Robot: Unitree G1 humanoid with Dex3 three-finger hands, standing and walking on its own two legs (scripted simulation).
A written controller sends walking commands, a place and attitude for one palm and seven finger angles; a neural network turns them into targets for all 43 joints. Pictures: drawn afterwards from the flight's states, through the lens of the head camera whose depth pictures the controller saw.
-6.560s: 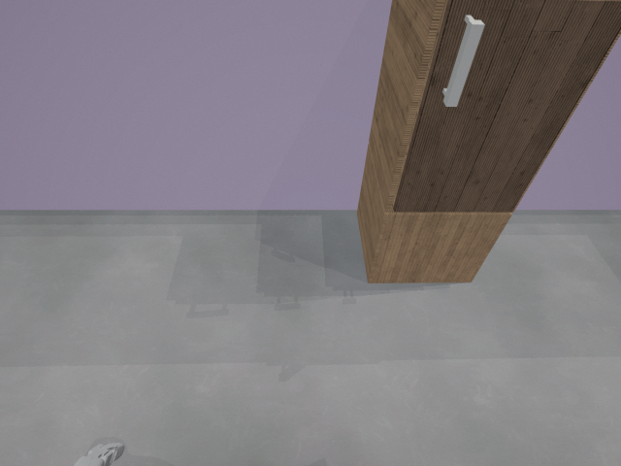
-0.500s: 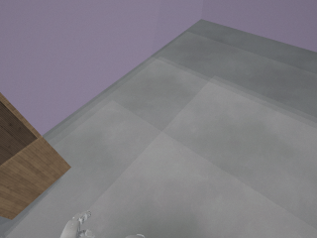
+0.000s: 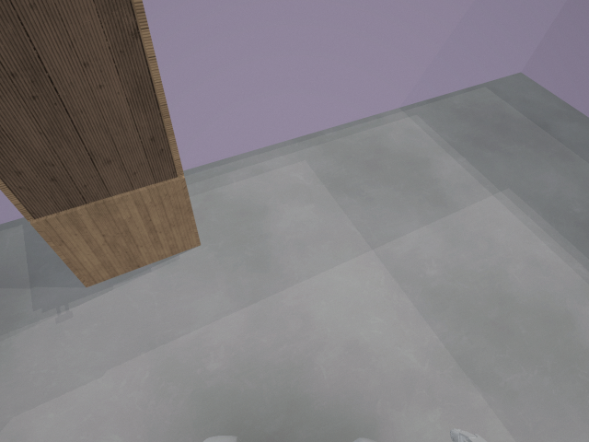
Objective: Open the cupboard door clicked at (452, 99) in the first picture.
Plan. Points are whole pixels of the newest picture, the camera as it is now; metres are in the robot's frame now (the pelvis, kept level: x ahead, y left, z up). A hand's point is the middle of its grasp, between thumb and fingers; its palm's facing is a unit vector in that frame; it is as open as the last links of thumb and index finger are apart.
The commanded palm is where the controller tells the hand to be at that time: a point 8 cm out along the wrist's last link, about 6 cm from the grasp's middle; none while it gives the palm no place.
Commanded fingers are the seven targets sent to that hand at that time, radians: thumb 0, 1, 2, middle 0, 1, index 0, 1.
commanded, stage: turn to face it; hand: left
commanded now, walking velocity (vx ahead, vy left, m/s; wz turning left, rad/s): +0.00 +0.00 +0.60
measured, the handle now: out of the picture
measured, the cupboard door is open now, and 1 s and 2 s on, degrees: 0 0 0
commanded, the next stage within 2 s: take the last steps up to it in 0.74 s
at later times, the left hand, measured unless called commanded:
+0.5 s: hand out of the picture +0.07 +0.18 -0.12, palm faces +0.28 -0.91 -0.30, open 7.4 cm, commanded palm none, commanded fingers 0.00 0.90 0.90 -0.20 -0.30 -0.20 -0.30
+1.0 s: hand out of the picture -0.14 +0.16 -0.17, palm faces +0.53 -0.82 -0.22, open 7.4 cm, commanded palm none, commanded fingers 0.00 0.90 0.90 -0.20 -0.30 -0.20 -0.30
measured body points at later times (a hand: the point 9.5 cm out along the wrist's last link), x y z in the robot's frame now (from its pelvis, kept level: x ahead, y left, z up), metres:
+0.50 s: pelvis +0.00 -0.05 +0.01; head +0.03 -0.08 +0.46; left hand +0.06 +0.23 -0.10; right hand +0.11 -0.29 -0.15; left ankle -0.03 +0.09 -0.68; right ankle +0.03 -0.15 -0.72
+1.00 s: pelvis -0.03 -0.01 +0.01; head -0.03 +0.02 +0.46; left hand -0.17 +0.21 -0.15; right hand +0.18 -0.18 -0.11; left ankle -0.10 +0.06 -0.72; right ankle +0.01 -0.14 -0.67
